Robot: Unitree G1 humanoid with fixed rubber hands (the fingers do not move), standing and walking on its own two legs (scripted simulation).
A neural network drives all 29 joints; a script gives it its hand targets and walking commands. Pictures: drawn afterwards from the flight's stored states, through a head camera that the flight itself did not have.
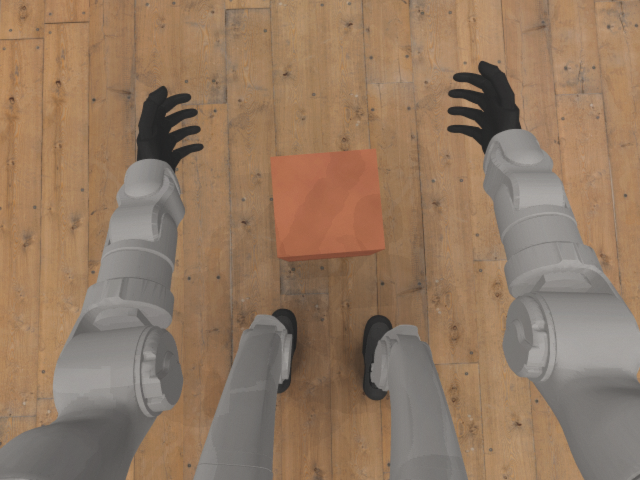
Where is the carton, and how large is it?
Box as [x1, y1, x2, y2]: [270, 149, 384, 261]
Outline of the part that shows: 375,149 270,157 277,257 291,261 367,255 384,248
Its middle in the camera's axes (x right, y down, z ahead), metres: +0.01 -0.07 +0.87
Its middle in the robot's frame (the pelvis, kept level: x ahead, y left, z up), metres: +0.47 +0.03 -0.52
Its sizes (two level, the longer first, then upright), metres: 0.210 0.200 0.250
